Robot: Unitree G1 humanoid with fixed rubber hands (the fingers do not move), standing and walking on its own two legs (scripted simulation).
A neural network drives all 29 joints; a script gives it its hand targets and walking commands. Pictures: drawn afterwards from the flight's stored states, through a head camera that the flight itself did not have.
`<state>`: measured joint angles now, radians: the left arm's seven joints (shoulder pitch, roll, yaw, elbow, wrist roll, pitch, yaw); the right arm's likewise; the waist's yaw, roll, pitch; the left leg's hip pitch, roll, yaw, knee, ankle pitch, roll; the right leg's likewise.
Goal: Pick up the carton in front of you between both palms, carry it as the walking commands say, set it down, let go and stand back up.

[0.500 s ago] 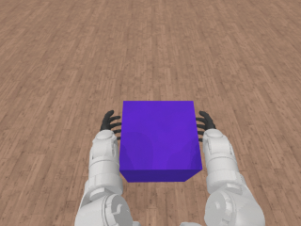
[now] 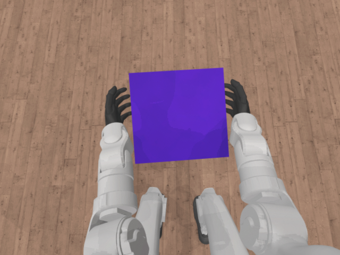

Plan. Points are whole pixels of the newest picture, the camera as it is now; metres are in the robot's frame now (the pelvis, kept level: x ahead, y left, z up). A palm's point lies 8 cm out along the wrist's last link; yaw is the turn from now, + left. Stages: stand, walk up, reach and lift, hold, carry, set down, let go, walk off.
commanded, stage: set down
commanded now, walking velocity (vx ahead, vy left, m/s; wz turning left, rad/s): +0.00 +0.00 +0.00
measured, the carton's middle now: (175, 117) +0.44 +0.02 -0.17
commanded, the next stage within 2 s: none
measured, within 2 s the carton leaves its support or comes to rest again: rests again in 1.72 s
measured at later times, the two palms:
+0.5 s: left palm (131, 129) +0.42 +0.16 -0.22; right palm (222, 117) +0.46 -0.13 -0.23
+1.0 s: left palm (139, 133) +0.45 +0.16 -0.38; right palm (213, 117) +0.51 -0.13 -0.39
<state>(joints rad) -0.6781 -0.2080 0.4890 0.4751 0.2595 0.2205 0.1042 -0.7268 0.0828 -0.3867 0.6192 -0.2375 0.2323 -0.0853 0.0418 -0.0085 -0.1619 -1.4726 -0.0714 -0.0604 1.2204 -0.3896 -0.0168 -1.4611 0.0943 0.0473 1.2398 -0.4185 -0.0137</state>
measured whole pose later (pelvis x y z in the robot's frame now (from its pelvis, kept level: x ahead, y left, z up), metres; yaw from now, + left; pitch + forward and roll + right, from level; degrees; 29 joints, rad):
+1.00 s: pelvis -0.04 -0.01 -0.23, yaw +1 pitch +43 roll +3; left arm -1.18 -0.05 0.53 0.69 0.10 0.20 0.21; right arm -1.43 -0.28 -0.11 1.10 -0.05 0.21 -0.13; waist 0.07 0.01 0.16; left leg -2.25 -0.13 -0.02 2.03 -0.54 -0.08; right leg -2.26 0.15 0.03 2.07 -0.56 0.01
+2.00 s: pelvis -0.02 -0.01 -0.26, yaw +4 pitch +41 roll +5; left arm -1.26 0.05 0.61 0.86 0.14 0.14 0.05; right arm -1.48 -0.27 -0.25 1.16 -0.18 0.14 0.00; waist 0.05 0.02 0.22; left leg -2.27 -0.12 0.01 2.16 -0.62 -0.07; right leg -2.28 0.09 0.00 2.22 -0.66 -0.04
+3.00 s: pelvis -0.03 +0.00 -0.16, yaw +3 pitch +45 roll +3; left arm -1.07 0.11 0.30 0.74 -0.12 0.16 0.19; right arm -1.31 -0.46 -0.10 1.06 0.07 0.15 0.03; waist 0.10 0.00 0.01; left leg -2.08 -0.07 0.02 1.79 -0.50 -0.01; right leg -2.08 0.05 0.01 1.84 -0.55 -0.03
